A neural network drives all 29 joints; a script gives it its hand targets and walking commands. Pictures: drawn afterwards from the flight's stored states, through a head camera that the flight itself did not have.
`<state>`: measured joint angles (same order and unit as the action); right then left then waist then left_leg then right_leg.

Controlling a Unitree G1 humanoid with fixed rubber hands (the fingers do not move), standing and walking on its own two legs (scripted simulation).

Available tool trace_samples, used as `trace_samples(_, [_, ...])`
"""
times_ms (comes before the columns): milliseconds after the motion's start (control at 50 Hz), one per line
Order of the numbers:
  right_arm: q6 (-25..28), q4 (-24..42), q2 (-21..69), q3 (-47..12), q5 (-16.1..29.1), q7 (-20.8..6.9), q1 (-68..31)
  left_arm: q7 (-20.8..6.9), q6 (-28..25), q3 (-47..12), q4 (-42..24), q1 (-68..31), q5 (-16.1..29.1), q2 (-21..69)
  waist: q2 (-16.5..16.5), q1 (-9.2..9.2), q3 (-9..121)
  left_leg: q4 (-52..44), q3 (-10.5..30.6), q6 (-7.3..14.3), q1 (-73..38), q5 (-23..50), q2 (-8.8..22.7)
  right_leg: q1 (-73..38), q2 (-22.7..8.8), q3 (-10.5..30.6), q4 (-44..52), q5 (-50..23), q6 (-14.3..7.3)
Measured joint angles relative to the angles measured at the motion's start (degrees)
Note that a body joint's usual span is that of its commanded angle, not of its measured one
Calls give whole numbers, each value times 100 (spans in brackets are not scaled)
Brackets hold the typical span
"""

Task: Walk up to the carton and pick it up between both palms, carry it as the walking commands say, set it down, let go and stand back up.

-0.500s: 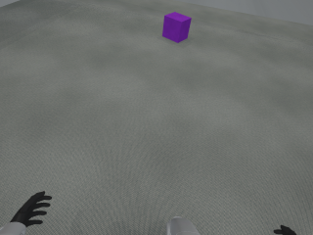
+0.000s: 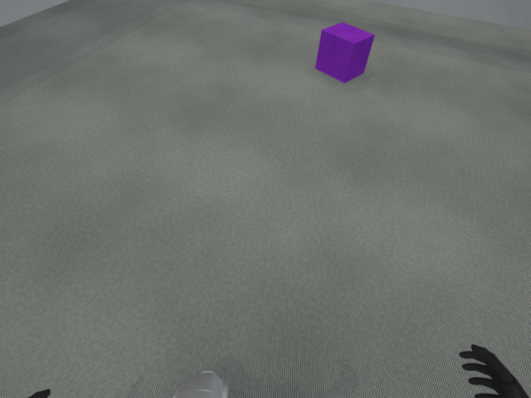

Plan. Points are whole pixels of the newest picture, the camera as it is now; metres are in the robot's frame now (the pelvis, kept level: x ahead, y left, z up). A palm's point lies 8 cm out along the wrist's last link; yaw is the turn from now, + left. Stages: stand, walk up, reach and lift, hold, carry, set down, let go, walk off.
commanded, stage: walk up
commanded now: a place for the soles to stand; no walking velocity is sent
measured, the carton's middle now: (343, 52) +2.53 -0.39 -0.59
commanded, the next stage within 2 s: none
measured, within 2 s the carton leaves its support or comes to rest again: neither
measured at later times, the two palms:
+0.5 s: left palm (158, 218) +0.42 +0.26 -0.05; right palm (489, 265) +0.41 -0.41 -0.08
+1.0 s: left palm (238, 110) +0.80 +0.15 -0.03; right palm (504, 205) +0.59 -0.52 -0.09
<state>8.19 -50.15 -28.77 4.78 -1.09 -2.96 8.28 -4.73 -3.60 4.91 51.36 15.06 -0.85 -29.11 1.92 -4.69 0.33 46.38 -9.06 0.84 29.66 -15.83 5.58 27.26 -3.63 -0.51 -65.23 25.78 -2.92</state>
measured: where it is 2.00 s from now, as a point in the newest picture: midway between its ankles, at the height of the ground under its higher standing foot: (326, 203)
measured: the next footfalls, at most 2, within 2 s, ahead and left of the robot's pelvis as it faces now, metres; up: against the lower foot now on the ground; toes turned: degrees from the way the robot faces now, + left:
right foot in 0.26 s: +0.35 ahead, -0.22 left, +0.00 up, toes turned -14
left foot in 0.56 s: +0.52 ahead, +0.04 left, +0.00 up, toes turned +6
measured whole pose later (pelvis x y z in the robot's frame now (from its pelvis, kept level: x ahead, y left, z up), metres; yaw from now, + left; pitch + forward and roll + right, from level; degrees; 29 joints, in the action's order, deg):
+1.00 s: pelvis +0.58 -0.17 +0.00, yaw -7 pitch -2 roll +0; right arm 5.7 -53.9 -28.6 4.8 -0.8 -2.9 14.8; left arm -2.8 -6.5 6.4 48.6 5.6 -0.8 -28.6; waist -1.8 3.0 0.2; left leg 70.4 -1.4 1.9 26.5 -22.0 7.1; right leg 26.8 -4.0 -7.7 -47.1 19.1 -2.2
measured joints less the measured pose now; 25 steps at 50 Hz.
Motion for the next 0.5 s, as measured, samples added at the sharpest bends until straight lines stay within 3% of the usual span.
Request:
trace_samples(40, [-8, 31, 13, 32, 8, 62, 22, -28, 4, -20, 123, 10, -10, -12, 213, 176, 19, -109, -169, -5, -384, -220, -24, 339, -35, 113, -611, -448, 57])
trace_samples(80, [-13, 15, 33, 35, 25, 73, 108, -55, -28, -20, 191, -27, 3, 9, 387, 316, 116, -380, -348, -103, -840, -341, -41, 602, -173, 83, -563, -710, 152])
trace_samples(180, [-49, -77, -116, 104, 18, 60, 451, -201, -70, -27, 73, -426, 68, 117, 344, 611, 301, -968, -585, -303, -1883, -704, 67, 738, -538, -153, 1299, -722, 331])
trace_samples(260, [-131, -209, -325, 143, -30, 3, 650, -255, -137, 77, -26, -746, 5, 19, -29, 804, 374, -758, -497, -252, -2379, -1328, 444, 412, -432, -437, 2450, -967, 239])
trace_samples(300, [-179, -298, -312, 138, 13, -9, 752, -156, -192, 199, -65, -921, -29, -132, -172, 777, 402, 328, -2, -10, -2020, -1475, 627, 431, -264, -583, 2115, -1460, 182])
trace_samples(320, [-207, -330, -247, 106, 33, -4, 756, -86, -203, 254, -123, -968, -14, -186, -165, 738, 388, 1098, 312, 67, -1665, -1403, 548, 473, -244, -610, 1863, -1379, 163])
trace_samples(340, [-234, -360, -188, 74, 36, -5, 711, -30, -202, 292, -172, -990, 19, -183, -209, 719, 316, 1747, 560, 100, -1328, -1200, 465, 376, -192, -601, 1767, -827, 133])
trace_samples(380, [-248, -383, -102, 16, 45, -14, 519, 43, -229, 256, -224, -921, 67, -63, -417, 660, 126, 2518, 787, 146, -711, -686, 360, 120, -89, -748, 1783, -760, 158])
trace_samples(420, [-215, -338, 9, -30, 87, -41, 337, 83, -273, 150, -200, -768, 65, 87, -596, 576, -11, 2407, 731, 115, -226, -439, 312, -198, -18, -882, 1959, -724, 199])
trace_samples(500, [-142, -235, 205, -109, 104, -142, 114, 58, -223, 32, -149, -475, 32, 216, -608, 273, -117, 739, 379, 40, 294, -761, 212, -680, -39, -973, 2235, -460, 245])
